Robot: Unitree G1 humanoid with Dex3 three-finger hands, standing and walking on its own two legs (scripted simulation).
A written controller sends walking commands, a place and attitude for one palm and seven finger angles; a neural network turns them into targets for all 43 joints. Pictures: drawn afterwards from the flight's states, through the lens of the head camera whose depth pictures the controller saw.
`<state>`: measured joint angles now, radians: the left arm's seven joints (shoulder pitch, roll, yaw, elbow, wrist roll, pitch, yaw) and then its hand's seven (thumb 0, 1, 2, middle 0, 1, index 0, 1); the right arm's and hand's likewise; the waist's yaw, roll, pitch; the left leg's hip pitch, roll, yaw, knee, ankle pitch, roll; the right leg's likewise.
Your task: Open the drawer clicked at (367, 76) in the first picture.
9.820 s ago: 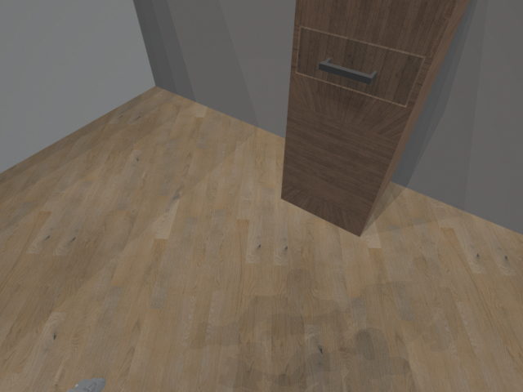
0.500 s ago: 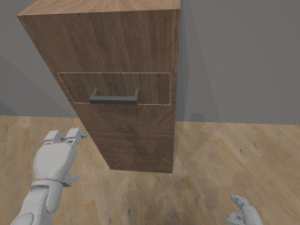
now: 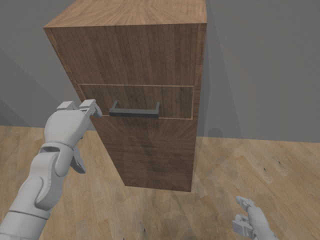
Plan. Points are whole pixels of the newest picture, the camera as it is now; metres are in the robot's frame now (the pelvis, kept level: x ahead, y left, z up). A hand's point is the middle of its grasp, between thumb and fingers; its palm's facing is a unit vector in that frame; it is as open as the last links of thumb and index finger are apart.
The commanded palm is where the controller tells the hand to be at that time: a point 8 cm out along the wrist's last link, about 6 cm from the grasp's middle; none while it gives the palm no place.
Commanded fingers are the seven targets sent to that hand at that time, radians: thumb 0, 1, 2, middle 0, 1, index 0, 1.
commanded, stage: raise the hand with hooked fingers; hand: left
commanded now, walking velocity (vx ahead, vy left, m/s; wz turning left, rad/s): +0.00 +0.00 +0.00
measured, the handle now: (135, 108) +0.52 +0.17 +0.01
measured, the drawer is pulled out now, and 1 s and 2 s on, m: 0.00 0.00 0.00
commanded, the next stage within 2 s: move the hooked fingers above the handle in 0.42 s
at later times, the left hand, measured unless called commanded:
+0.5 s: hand (74, 141) +0.29 +0.25 +0.12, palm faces +0.09 -0.09 -0.99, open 13.8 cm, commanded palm +0.26 +0.25 +0.18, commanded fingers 0.00 -0.50 0.30 -0.30 -1.20 -0.30 -1.20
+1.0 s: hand (97, 132) +0.34 +0.21 +0.10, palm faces +0.02 -0.07 -1.00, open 13.8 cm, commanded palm +0.32 +0.22 +0.16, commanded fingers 0.00 -0.50 0.30 -0.30 -1.20 -0.30 -1.20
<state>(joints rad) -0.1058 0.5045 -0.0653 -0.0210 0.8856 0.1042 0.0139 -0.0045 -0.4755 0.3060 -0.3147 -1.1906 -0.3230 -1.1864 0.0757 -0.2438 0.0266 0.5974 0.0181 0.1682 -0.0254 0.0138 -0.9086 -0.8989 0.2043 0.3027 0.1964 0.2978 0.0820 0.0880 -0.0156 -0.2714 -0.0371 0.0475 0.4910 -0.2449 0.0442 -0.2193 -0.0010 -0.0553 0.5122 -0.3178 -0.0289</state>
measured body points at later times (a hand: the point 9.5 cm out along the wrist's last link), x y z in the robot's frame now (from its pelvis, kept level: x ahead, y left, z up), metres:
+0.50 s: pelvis -0.02 +0.01 +0.00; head +0.00 -0.03 +0.45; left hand +0.28 +0.25 +0.17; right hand +0.17 -0.22 -0.11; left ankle +0.01 +0.09 -0.74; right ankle -0.03 -0.10 -0.74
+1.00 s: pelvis -0.02 -0.01 +0.00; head +0.00 -0.04 +0.45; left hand +0.33 +0.21 +0.15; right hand +0.15 -0.23 -0.12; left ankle +0.01 +0.09 -0.74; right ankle -0.03 -0.10 -0.74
